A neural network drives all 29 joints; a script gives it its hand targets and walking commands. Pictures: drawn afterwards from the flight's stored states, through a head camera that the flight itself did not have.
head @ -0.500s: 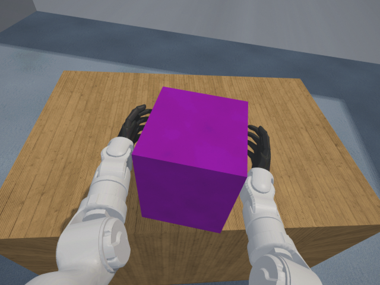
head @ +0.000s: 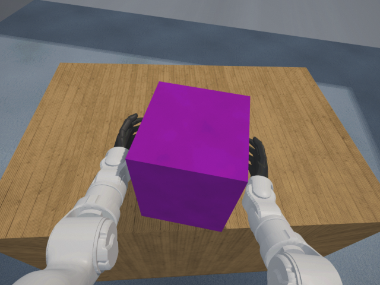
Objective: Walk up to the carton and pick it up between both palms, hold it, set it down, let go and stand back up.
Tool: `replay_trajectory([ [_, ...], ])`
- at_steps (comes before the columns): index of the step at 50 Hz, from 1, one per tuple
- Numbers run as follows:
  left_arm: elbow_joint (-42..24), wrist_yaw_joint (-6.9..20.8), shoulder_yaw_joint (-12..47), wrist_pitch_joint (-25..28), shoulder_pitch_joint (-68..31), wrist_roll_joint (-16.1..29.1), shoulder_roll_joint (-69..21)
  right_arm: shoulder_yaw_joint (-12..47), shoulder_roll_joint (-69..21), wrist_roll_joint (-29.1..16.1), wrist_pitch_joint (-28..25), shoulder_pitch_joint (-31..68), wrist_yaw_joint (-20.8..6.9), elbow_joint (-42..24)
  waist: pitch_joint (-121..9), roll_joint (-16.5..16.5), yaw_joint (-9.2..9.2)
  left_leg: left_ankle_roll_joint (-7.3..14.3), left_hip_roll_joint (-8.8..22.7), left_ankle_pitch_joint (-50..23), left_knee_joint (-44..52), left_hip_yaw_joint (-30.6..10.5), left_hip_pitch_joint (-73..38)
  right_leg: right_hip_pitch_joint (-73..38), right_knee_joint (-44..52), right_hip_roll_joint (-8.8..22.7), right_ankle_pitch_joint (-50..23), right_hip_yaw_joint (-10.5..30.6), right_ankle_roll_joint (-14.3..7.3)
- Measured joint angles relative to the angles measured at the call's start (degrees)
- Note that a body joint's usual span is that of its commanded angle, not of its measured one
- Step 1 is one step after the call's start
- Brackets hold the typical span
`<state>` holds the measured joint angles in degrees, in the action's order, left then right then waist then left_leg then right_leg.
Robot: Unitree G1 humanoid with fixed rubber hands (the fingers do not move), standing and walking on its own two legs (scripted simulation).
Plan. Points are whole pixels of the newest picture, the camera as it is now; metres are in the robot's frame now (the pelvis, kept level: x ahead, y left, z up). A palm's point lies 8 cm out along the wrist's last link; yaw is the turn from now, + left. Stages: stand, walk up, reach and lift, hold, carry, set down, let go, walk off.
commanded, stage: set down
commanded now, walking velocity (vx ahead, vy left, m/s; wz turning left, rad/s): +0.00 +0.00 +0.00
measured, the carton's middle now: (191, 160) +0.39 +0.00 +0.03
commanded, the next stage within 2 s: none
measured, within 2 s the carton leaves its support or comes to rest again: neither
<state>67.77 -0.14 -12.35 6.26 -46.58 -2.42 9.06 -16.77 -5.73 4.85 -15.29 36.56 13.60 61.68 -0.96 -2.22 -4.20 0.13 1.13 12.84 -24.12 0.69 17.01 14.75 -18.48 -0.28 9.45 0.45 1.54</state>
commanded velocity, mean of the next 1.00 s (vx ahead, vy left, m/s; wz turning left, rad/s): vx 0.00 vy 0.00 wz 0.00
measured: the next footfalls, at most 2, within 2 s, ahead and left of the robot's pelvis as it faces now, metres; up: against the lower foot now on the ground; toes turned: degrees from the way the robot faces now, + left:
none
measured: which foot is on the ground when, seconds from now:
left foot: down 0.00-1.00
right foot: down 0.00-1.00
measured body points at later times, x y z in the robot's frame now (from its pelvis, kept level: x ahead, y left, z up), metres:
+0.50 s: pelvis -0.02 +0.00 +0.00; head +0.01 +0.02 +0.45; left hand +0.41 +0.18 +0.05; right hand +0.36 -0.17 +0.04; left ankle -0.01 +0.11 -0.75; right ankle -0.01 -0.14 -0.75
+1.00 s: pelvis -0.04 +0.00 +0.00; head -0.02 +0.02 +0.45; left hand +0.36 +0.20 +0.05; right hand +0.30 -0.17 +0.05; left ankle -0.01 +0.11 -0.75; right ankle -0.01 -0.14 -0.75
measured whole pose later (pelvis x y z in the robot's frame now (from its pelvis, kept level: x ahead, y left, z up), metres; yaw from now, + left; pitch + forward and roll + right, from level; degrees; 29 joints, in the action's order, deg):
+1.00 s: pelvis -0.04 +0.00 +0.00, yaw +0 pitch +4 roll -1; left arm 46.9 7.0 -7.9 -2.8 -30.2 6.6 15.8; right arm 3.1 0.4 -11.1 -6.7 20.1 18.9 36.1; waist -3.8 -1.4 -4.2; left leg 0.3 1.1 11.1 -26.4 0.7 19.4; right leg 17.2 -21.0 -0.3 7.9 0.5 1.5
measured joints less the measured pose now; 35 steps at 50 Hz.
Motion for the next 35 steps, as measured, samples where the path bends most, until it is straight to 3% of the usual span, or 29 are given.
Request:
replay_trajectory([
  [7,2.47,0.31,2.02,2.47,-0.35,1.79,0.56,3.49,2.04,-3.66,-1.89,0.89,1.11,2.67,-2.68,0.79,0.00,-0.22,0.02,0.87,-1.71,0.00,2.58,2.75,-2.06,0.00,1.01,0.01,0.00],
  [20,2.97,3.03,3.67,2.43,-0.27,4.40,3.43,11.94,6.37,-12.43,-1.77,0.78,1.90,3.30,-3.09,0.79,0.00,0.00,0.01,0.20,-2.26,0.00,2.60,2.76,-2.63,0.00,0.40,0.01,0.00],
  [25,2.86,3.87,3.85,2.06,0.67,4.98,4.36,14.17,6.30,-13.44,-0.57,-0.64,2.46,0.40,-3.09,0.79,0.00,0.12,0.00,-0.29,-2.26,0.00,2.60,2.76,-2.63,0.00,-0.09,0.01,0.00],
  [35,-6.06,5.17,4.29,-1.55,8.39,6.06,4.73,17.25,5.87,-15.24,2.13,-7.71,3.75,-9.24,-3.09,0.79,0.00,0.02,0.00,-1.16,-2.27,0.00,2.59,2.76,-2.64,0.00,-0.93,0.01,-0.05],
])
